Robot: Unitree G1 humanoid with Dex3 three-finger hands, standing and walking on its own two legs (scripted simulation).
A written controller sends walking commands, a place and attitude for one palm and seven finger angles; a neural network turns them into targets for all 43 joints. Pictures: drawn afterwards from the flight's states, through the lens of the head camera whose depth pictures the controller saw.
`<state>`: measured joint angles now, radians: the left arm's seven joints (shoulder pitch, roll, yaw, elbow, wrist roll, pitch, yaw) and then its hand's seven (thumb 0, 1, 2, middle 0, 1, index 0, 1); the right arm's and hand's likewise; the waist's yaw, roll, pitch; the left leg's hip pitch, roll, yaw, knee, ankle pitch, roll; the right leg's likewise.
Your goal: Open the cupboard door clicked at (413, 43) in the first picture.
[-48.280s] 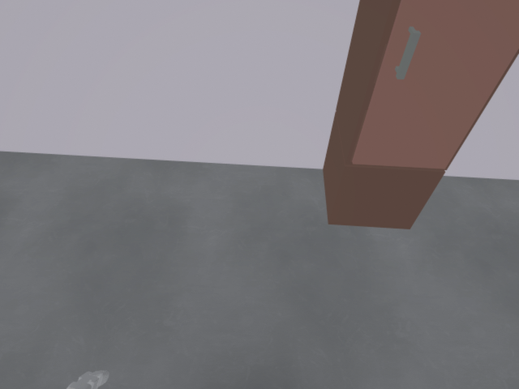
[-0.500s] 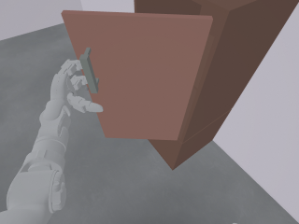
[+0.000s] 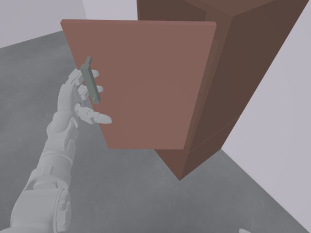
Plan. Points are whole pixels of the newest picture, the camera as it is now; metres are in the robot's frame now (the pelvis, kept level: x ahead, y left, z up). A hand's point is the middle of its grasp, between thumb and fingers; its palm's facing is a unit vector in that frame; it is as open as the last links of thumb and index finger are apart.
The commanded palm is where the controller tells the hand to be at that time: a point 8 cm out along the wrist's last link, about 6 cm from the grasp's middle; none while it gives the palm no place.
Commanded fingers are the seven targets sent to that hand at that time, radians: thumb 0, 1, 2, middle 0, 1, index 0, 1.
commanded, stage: slide the fingers in behind the handle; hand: left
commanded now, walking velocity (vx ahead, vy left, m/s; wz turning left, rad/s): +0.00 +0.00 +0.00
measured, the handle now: (92, 80) +0.50 +0.17 +0.12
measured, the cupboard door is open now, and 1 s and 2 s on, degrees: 54 54 96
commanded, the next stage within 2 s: close the thumb around the handle in 0.10 s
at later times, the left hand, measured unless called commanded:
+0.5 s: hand (98, 95) +0.45 +0.15 +0.11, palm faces +0.00 -1.00 +0.00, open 11.4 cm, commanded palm +0.41 +0.20 +0.11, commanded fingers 0.00 0.40 0.68 -0.36 -1.30 -0.36 -1.30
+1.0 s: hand (97, 99) +0.43 +0.15 +0.11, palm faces -0.01 -1.00 +0.00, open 5.7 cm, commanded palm +0.40 +0.20 +0.11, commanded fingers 0.00 0.90 0.90 -0.40 -1.35 -0.40 -1.35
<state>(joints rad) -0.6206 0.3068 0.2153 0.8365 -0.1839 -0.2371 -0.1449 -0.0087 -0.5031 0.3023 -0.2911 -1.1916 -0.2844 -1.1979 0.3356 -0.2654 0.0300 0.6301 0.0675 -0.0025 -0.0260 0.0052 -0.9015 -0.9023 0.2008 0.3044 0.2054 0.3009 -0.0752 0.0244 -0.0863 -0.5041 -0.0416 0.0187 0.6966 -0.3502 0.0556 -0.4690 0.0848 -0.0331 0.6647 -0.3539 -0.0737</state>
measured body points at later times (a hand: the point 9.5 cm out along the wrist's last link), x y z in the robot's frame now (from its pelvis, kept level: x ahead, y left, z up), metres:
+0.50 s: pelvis +0.00 +0.00 +0.00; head +0.05 +0.00 +0.45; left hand +0.44 +0.21 +0.11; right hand +0.06 -0.26 -0.12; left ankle -0.01 +0.08 -0.72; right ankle -0.02 -0.07 -0.72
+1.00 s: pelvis +0.00 +0.01 +0.00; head +0.03 +0.01 +0.45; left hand +0.43 +0.20 +0.11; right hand +0.08 -0.25 -0.11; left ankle -0.01 +0.08 -0.72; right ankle -0.02 -0.07 -0.72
